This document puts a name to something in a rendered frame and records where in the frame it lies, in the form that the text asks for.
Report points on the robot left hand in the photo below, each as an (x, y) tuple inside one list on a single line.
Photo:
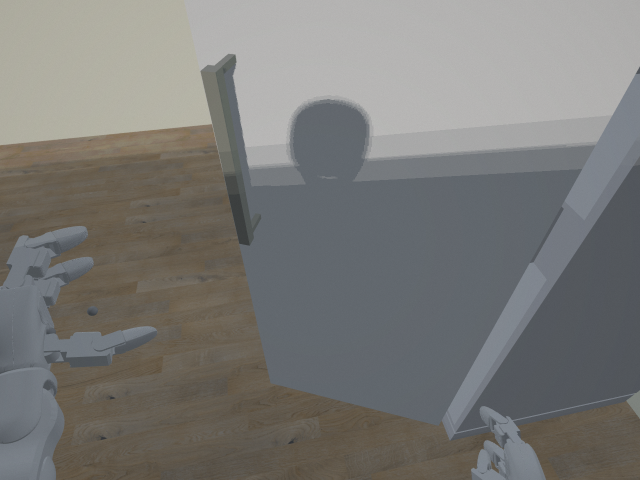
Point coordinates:
[(31, 288)]

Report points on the robot right hand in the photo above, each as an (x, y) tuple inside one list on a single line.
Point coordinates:
[(518, 461)]

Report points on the handle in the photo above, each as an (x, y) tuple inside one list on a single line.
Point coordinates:
[(219, 108)]

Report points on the robot left forearm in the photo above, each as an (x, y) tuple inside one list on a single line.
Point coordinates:
[(31, 424)]

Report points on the fridge door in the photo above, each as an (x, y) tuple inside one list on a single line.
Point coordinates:
[(407, 158)]

